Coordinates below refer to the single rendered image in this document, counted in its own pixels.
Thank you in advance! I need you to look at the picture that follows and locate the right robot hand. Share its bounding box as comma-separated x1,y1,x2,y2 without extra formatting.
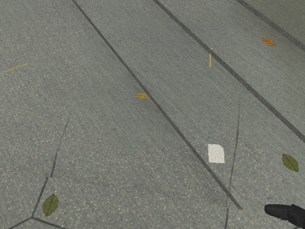
264,204,305,229

